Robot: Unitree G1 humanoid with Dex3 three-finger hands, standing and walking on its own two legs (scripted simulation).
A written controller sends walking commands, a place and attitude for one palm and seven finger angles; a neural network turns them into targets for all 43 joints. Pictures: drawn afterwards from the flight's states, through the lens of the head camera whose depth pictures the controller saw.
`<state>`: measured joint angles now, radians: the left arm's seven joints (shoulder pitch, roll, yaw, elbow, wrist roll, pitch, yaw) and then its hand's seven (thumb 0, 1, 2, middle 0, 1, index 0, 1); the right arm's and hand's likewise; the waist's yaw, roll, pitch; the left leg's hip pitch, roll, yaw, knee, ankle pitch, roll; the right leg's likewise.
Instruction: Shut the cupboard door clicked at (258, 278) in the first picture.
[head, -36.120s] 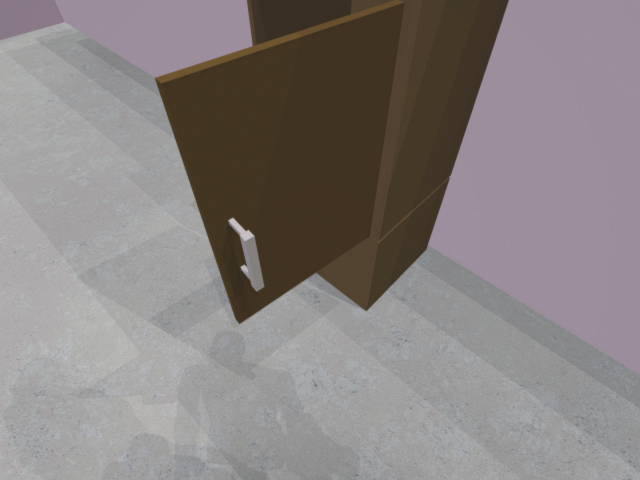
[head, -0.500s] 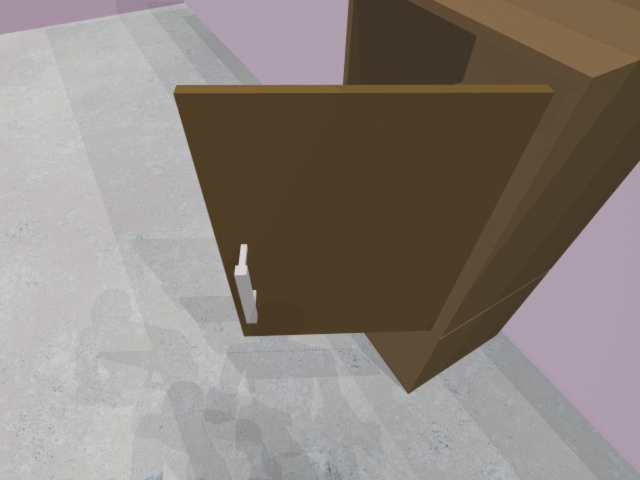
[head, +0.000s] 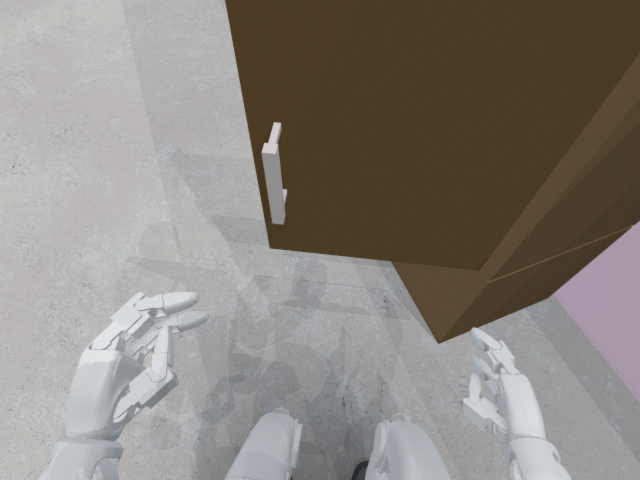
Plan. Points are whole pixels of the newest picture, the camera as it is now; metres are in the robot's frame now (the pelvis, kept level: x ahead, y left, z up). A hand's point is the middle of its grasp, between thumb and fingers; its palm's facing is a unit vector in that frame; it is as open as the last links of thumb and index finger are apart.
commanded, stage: raise the hand and make a fist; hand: left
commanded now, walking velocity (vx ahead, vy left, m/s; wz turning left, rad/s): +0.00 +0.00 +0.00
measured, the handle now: (277, 177) +0.51 +0.13 +0.04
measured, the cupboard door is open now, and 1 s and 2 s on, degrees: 62 62 62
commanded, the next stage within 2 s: bring the fist close to the handle in 1.34 s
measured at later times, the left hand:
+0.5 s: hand (167, 347) +0.24 +0.20 +0.05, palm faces -0.01 -1.00 -0.02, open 3.3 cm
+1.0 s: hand (154, 330) +0.25 +0.22 +0.06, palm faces -0.03 -1.00 -0.04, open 3.1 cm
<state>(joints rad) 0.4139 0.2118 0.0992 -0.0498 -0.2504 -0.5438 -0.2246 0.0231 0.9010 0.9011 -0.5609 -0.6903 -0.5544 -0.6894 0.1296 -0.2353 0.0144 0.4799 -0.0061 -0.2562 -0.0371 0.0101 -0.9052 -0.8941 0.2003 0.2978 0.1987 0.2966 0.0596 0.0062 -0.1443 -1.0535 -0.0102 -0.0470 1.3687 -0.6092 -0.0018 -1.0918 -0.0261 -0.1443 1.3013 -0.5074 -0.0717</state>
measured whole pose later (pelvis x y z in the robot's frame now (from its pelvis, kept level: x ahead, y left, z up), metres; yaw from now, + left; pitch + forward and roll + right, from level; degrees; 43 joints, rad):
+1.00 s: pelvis +0.02 +0.03 +0.01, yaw -1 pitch +20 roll -3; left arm 0.38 0.24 0.15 -0.04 -0.27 -0.43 -0.25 0.02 0.90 0.90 -1.30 -1.49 -1.29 -1.49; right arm 0.23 -0.24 0.02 0.47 0.00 -0.15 -0.03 0.01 -0.90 -0.89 0.21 0.30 0.20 0.30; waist 0.01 0.03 -0.18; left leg -1.04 -0.02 -0.01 1.33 -0.63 0.05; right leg -1.08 -0.03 -0.11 1.24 -0.51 -0.02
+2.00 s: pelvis +0.02 +0.02 +0.01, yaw -1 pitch +20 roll -1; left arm 0.08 0.16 0.02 0.18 -0.17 -0.43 -0.09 0.02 0.90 0.90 -1.30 -1.50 -1.30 -1.50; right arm 0.24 -0.25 0.01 0.52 -0.02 -0.11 -0.01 0.01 -0.90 -0.89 0.20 0.30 0.20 0.30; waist -0.02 0.03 -0.18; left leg -1.05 -0.02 -0.01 1.31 -0.61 0.03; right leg -1.10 -0.03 -0.10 1.25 -0.50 -0.04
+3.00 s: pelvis +0.02 +0.01 +0.02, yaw -1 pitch +22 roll +1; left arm -0.38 0.09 0.04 0.70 -0.08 -0.56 0.06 0.02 0.90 0.90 -1.30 -1.50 -1.30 -1.50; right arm 0.23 -0.24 -0.01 0.59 -0.04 -0.02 0.02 0.01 -0.91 -0.89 0.20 0.30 0.20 0.30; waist -0.06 0.02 -0.16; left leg -1.06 -0.02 0.02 1.26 -0.58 0.02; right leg -1.14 -0.02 -0.07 1.23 -0.48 -0.05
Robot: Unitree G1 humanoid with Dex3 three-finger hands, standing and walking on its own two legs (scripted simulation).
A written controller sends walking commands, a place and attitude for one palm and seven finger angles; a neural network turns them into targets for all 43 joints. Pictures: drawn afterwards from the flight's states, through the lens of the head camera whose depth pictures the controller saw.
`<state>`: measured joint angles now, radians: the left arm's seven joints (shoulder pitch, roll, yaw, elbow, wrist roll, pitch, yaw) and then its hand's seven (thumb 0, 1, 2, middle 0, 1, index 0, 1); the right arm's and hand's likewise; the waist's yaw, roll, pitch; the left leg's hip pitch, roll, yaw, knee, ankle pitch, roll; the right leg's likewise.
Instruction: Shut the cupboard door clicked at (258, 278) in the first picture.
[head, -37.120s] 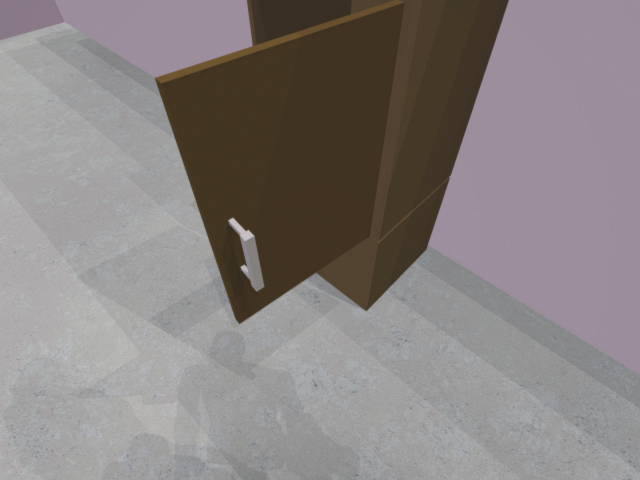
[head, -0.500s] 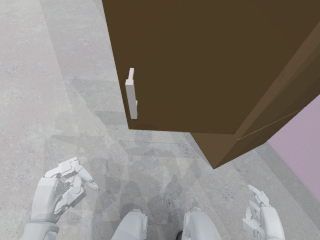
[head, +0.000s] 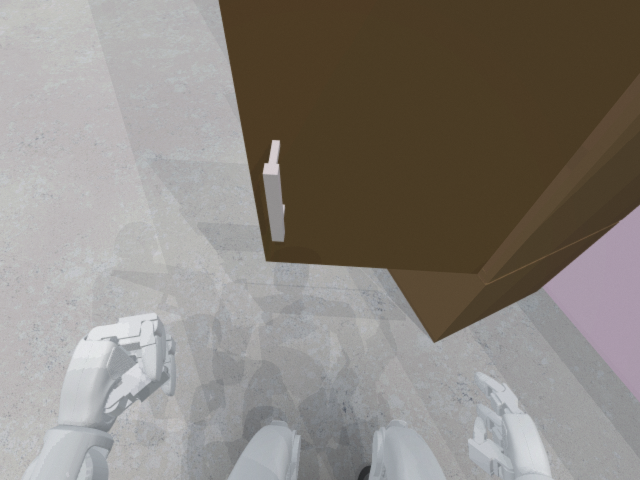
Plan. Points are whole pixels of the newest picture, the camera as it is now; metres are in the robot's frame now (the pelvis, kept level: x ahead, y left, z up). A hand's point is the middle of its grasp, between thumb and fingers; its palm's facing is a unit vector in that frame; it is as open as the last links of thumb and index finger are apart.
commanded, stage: raise the hand and make a fist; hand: left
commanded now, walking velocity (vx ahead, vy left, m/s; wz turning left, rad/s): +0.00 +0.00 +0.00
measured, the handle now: (276, 195) +0.48 +0.11 +0.03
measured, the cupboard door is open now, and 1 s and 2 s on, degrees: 62 62 62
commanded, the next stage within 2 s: bring the fist close to the handle in 0.34 s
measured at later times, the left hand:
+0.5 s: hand (182, 375) +0.22 +0.17 +0.05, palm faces +0.01 -1.00 -0.04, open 3.1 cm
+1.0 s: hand (246, 317) +0.29 +0.11 +0.04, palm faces -0.04 -1.00 -0.01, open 3.1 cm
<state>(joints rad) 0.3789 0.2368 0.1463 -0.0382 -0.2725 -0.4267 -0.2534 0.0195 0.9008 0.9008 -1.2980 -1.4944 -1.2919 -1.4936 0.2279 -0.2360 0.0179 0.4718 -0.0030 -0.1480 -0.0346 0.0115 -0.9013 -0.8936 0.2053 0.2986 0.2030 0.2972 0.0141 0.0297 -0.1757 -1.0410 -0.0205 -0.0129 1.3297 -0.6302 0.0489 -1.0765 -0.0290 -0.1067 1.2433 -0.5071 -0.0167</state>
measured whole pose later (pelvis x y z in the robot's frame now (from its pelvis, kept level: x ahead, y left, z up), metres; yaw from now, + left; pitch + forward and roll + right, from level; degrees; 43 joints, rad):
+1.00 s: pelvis +0.00 -0.02 +0.00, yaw +0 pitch +20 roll -1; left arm 0.08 0.16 0.02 0.18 -0.17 -0.43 -0.09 0.02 0.90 0.90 -1.30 -1.50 -1.30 -1.50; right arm 0.24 -0.25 0.01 0.52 -0.02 -0.11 -0.01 0.01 -0.90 -0.89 0.20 0.30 0.20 0.30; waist -0.02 0.03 -0.18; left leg -1.05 -0.02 -0.01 1.31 -0.61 0.03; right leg -1.10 -0.03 -0.10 1.25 -0.50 -0.04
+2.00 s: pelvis -0.01 -0.02 +0.00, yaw +0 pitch +22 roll +1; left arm -0.38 0.09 0.04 0.70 -0.08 -0.56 0.06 0.02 0.90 0.90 -1.30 -1.50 -1.30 -1.50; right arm 0.23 -0.24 -0.01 0.59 -0.04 -0.02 0.02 0.01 -0.91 -0.89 0.20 0.30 0.20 0.30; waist -0.06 0.02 -0.16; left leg -1.06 -0.02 0.02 1.26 -0.58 0.02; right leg -1.14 -0.02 -0.07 1.23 -0.48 -0.05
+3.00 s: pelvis -0.02 -0.01 -0.02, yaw -2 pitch +29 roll -2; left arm -1.02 0.31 0.20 1.21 -0.03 -0.50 -0.13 0.02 0.90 0.90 -1.30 -1.50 -1.30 -1.50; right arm 0.34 -0.26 0.01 0.62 -0.05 0.02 0.04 0.00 -0.91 -0.89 0.20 0.30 0.20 0.30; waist -0.23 0.06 -0.15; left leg -1.29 -0.01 0.02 1.38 -0.60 0.04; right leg -1.35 -0.01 -0.07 1.31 -0.47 -0.03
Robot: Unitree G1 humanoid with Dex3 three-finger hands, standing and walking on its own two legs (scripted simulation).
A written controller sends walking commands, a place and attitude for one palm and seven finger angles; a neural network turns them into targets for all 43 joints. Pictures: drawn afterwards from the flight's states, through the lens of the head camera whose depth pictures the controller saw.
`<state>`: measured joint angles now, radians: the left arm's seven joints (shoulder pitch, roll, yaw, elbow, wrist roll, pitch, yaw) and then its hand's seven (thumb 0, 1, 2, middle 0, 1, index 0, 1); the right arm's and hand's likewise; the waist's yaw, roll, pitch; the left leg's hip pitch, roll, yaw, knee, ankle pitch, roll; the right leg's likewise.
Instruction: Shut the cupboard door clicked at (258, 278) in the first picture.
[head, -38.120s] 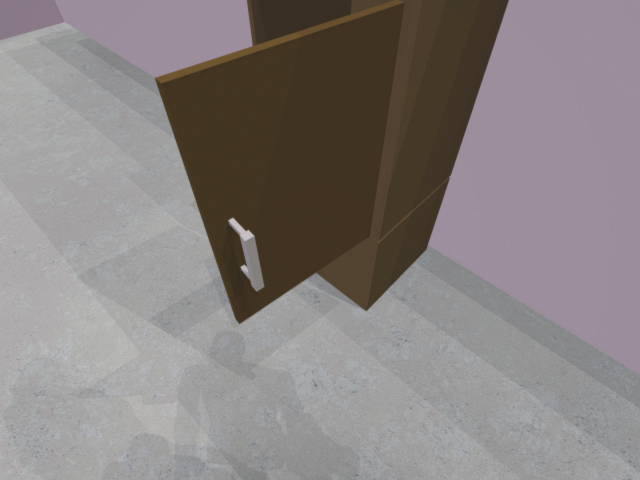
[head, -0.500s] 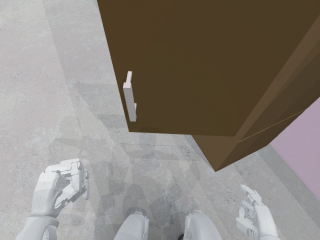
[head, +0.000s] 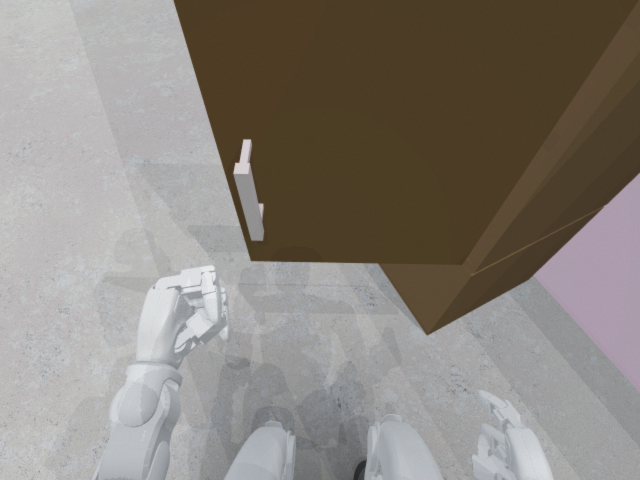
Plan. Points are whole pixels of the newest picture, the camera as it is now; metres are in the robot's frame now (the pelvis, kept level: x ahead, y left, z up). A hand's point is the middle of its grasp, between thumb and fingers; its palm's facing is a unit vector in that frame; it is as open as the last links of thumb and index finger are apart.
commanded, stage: bring the fist close to the handle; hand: left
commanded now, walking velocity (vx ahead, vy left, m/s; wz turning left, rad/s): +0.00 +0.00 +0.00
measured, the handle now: (252, 194) +0.49 +0.12 +0.02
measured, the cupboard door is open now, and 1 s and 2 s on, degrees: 62 62 52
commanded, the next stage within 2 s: push the door shut along its arc in 0.84 s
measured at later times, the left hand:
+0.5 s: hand (280, 256) +0.38 +0.07 +0.03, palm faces -0.04 -1.00 -0.01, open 3.1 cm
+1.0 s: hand (276, 254) +0.39 +0.08 +0.03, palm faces -0.02 -1.00 -0.02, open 3.1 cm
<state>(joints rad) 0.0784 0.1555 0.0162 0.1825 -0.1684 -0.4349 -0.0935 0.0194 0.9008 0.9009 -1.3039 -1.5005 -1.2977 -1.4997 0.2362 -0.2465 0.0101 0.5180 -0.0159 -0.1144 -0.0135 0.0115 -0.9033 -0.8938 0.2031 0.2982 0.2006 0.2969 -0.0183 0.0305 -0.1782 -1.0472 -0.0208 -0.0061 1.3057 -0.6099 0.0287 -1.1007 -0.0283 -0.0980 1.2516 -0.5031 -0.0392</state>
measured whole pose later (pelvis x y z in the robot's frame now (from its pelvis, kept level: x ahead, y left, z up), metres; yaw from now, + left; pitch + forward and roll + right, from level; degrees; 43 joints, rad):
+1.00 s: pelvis +0.00 -0.01 +0.00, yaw +0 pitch +22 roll +1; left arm -0.38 0.09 0.04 0.70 -0.08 -0.56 0.06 0.02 0.90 0.90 -1.30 -1.50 -1.30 -1.50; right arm 0.23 -0.24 -0.01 0.59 -0.04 -0.02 0.02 0.01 -0.91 -0.89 0.20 0.30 0.20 0.30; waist -0.06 0.02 -0.16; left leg -1.06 -0.02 0.02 1.26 -0.58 0.02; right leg -1.14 -0.02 -0.07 1.23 -0.48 -0.05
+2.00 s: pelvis -0.01 +0.01 -0.02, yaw -2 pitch +29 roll -2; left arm -1.02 0.31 0.20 1.21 -0.03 -0.50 -0.13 0.02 0.90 0.90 -1.30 -1.50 -1.30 -1.50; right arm 0.34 -0.26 0.01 0.62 -0.05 0.02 0.04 0.00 -0.91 -0.89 0.20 0.30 0.20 0.30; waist -0.23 0.06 -0.15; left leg -1.29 -0.01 0.02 1.38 -0.60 0.04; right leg -1.35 -0.01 -0.07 1.31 -0.47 -0.03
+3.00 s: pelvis -0.02 +0.00 -0.05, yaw -4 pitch +36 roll -5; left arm -1.42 0.46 0.23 1.37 -0.01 -0.24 -0.14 0.05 0.99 1.01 -1.30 -1.50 -1.30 -1.50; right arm 0.43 -0.25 0.05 0.67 -0.10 -0.08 0.04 0.00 -0.91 -0.89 0.20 0.30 0.20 0.30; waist -0.33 0.08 -0.14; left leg -1.49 0.02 -0.02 1.49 -0.62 0.03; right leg -1.52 0.01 -0.12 1.37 -0.47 -0.04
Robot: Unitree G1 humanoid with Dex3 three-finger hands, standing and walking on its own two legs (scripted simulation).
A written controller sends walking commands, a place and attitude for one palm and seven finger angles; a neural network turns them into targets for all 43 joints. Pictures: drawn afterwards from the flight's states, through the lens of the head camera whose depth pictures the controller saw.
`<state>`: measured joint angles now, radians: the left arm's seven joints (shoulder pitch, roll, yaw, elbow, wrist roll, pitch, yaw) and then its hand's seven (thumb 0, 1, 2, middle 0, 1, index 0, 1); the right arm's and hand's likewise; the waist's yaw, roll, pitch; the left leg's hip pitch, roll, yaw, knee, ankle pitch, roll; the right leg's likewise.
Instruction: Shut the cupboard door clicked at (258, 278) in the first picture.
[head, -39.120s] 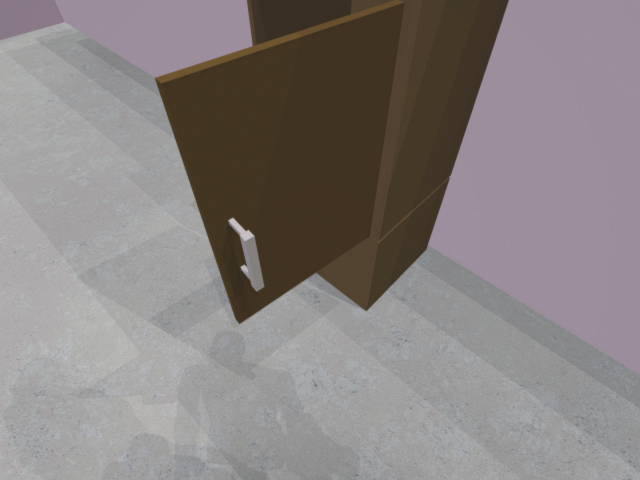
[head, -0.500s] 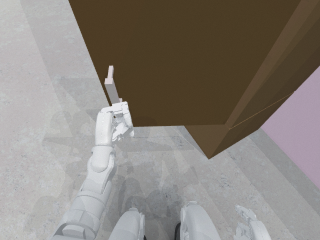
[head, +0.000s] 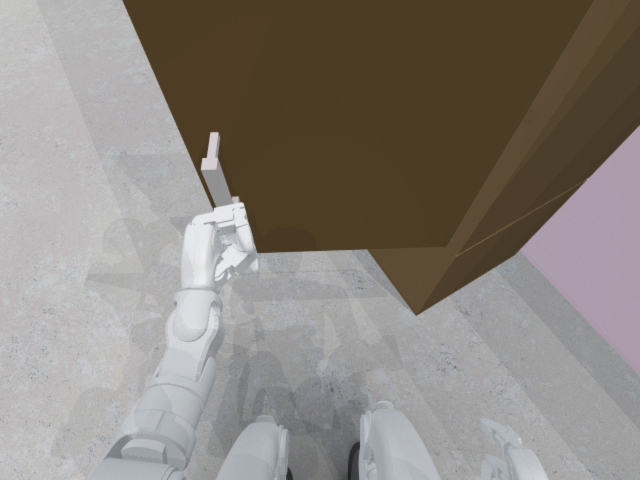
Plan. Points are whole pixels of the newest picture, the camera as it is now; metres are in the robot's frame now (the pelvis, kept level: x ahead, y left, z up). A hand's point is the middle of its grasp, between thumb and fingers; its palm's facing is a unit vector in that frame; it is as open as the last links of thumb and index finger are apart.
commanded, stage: push the door shut along its arc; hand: left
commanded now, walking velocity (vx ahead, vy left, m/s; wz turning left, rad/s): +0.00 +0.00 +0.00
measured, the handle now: (224, 188) +0.49 +0.13 +0.02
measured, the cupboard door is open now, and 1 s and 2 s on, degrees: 62 52 37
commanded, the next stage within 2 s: pull the fist back off the door in 1.82 s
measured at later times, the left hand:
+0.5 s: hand (250, 215) +0.44 +0.09 +0.03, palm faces -0.13 -0.99 -0.05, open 3.1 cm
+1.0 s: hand (291, 169) +0.52 +0.04 +0.03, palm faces -0.28 -0.96 -0.05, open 3.1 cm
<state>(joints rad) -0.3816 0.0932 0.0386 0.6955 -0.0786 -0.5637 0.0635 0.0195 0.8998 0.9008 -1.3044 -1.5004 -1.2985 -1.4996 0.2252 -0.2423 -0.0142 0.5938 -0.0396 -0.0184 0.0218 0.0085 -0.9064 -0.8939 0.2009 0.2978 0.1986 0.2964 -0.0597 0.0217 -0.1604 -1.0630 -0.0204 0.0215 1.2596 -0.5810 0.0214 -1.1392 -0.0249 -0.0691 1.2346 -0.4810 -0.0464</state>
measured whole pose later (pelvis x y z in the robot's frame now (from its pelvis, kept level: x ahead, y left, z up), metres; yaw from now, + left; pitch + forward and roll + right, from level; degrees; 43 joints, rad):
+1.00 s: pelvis -0.01 +0.02 -0.03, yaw -2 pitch +29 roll -2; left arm -1.02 0.31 0.20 1.21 -0.03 -0.50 -0.13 0.02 0.90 0.90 -1.30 -1.50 -1.30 -1.50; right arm 0.34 -0.26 0.01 0.62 -0.05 0.02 0.04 0.00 -0.91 -0.89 0.20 0.30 0.20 0.30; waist -0.23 0.06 -0.15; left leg -1.29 -0.01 0.02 1.38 -0.60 0.04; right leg -1.35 -0.01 -0.07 1.31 -0.47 -0.03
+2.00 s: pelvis -0.01 +0.01 -0.05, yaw -3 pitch +36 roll -5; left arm -1.42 0.46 0.23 1.37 -0.01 -0.24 -0.14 0.05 0.99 1.01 -1.30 -1.50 -1.30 -1.50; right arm 0.43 -0.25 0.05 0.67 -0.10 -0.08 0.04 0.00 -0.91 -0.89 0.20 0.30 0.20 0.30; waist -0.33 0.08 -0.14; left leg -1.49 0.02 -0.02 1.49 -0.62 0.03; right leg -1.52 0.01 -0.12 1.37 -0.47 -0.04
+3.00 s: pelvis +0.00 +0.00 -0.01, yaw -1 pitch +28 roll +0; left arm -0.96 0.05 0.13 1.20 0.12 -0.62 0.42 0.02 0.90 0.90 -1.31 -1.50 -1.30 -1.50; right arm 0.27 -0.20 -0.02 0.67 -0.13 0.01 0.11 0.00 -0.91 -0.89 0.20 0.30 0.20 0.30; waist -0.19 0.05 -0.16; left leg -1.19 -0.01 0.02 1.29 -0.58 0.02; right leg -1.27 -0.01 -0.07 1.25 -0.47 -0.05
